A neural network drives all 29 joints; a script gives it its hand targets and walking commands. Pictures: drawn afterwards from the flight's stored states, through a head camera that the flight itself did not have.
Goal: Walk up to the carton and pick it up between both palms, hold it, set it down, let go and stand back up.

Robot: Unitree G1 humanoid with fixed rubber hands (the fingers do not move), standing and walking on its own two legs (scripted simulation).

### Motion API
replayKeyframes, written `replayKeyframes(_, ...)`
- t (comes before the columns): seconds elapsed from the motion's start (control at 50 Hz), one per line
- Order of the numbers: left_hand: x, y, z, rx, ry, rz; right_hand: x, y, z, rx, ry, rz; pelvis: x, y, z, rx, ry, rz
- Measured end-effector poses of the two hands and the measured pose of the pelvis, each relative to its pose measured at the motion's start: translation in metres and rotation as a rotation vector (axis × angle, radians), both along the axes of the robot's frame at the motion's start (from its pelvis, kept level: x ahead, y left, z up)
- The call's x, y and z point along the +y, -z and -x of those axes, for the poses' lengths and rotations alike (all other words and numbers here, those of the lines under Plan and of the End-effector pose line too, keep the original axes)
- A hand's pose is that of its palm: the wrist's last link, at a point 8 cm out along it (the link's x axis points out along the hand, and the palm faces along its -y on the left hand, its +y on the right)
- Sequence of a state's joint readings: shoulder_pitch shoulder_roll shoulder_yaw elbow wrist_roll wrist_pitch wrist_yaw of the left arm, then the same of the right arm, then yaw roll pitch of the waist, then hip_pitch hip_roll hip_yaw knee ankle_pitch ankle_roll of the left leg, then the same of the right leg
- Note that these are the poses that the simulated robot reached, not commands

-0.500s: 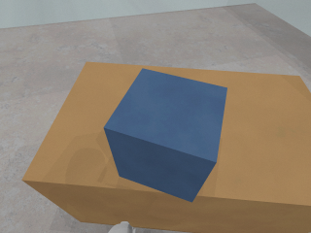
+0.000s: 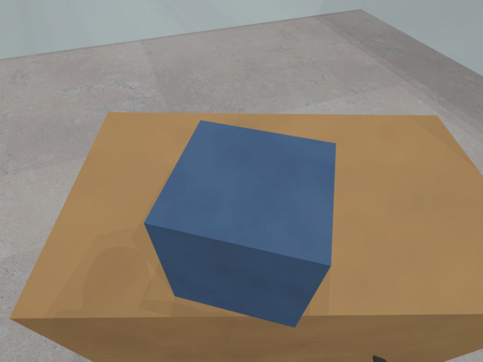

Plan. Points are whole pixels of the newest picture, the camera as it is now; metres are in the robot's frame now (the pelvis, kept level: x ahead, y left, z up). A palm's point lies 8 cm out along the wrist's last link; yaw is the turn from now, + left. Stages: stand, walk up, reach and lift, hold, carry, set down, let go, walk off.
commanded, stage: walk up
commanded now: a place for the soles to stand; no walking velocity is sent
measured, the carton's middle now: (248, 226) +0.36 +0.00 +0.02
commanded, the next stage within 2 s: none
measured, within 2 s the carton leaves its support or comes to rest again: neither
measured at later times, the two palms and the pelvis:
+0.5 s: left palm out of the picture +0.09 +0.24 -0.11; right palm out of the picture +0.08 -0.24 -0.10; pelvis +0.00 +0.00 +0.01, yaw -2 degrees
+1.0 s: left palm out of the picture +0.04 +0.24 -0.11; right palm out of the picture +0.04 -0.29 -0.11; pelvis -0.05 -0.02 +0.00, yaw -2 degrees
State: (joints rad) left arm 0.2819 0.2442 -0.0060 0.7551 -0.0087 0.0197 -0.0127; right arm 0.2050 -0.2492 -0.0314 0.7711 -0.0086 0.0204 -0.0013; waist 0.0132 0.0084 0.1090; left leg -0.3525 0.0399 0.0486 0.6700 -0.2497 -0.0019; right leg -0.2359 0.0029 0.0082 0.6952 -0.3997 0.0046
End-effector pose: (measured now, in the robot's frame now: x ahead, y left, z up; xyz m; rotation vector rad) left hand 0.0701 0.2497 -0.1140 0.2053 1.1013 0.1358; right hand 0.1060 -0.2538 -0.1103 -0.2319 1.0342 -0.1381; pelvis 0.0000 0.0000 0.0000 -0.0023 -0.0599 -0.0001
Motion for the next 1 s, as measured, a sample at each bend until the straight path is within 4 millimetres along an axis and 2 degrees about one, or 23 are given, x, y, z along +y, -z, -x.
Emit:
replayKeyframes(0.16, -0.003, -0.006, -0.024, -0.024, 0.052, 0.017, -0.002, -0.009, 0.030, 0.061, 0.037, 0.002, 0.001, -0.009, -0.004, 0.011, 0.012, -0.001)
replayKeyframes(0.26, -0.006, -0.008, -0.033, -0.042, 0.068, 0.026, 0.002, -0.012, 0.035, 0.059, 0.043, -0.005, 0.001, -0.011, -0.003, 0.015, 0.018, 0.000)
replayKeyframes(0.34, -0.008, -0.008, -0.034, -0.040, 0.072, 0.032, 0.005, -0.012, 0.034, 0.051, 0.044, -0.016, 0.001, -0.012, -0.003, 0.020, 0.021, 0.000)
replayKeyframes(0.58, -0.007, -0.004, -0.012, 0.021, 0.053, 0.033, 0.008, -0.011, 0.028, 0.040, 0.047, -0.024, 0.002, -0.013, -0.005, 0.028, 0.035, -0.001)
replayKeyframes(0.72, 0.006, 0.004, -0.008, 0.036, 0.072, -0.026, -0.010, -0.006, 0.027, 0.013, 0.052, 0.020, -0.002, -0.001, 0.012, 0.029, 0.058, -0.017)
replayKeyframes(0.8, 0.008, 0.005, -0.002, 0.023, 0.080, -0.074, -0.030, 0.003, 0.033, 0.001, 0.058, 0.040, -0.013, 0.009, 0.028, 0.012, 0.065, -0.020)
replayKeyframes(0.88, 0.000, 0.000, 0.013, 0.011, 0.067, -0.076, -0.044, 0.007, 0.043, 0.033, 0.058, 0.055, -0.019, 0.009, 0.039, 0.015, 0.059, -0.022)
replayKeyframes(1.0, -0.007, -0.002, 0.032, 0.031, 0.048, -0.061, -0.038, 0.002, 0.064, 0.042, 0.039, 0.060, -0.016, 0.002, 0.052, 0.030, 0.027, -0.004)
